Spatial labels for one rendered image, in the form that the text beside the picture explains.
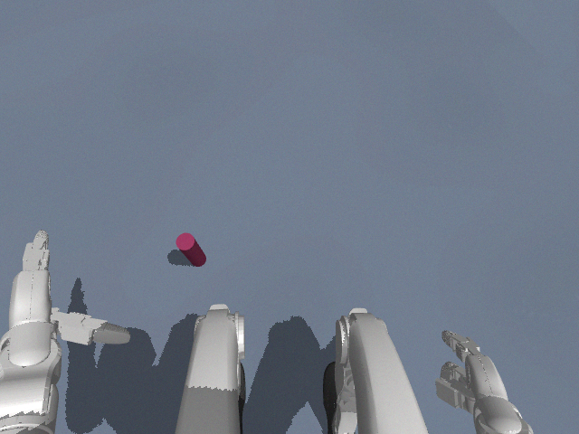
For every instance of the left robot arm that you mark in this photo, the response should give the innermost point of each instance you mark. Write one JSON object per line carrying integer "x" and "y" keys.
{"x": 30, "y": 367}

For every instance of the can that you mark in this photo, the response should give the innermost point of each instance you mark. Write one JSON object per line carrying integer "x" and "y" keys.
{"x": 190, "y": 248}

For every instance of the right robot foot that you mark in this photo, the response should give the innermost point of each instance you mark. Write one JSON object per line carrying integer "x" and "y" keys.
{"x": 330, "y": 397}

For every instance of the right robot hand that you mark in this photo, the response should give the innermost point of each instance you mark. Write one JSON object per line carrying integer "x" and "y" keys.
{"x": 461, "y": 387}

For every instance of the left robot hand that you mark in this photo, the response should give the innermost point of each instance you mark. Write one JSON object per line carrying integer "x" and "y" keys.
{"x": 31, "y": 302}

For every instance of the right robot arm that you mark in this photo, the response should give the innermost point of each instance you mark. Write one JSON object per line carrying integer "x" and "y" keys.
{"x": 494, "y": 415}

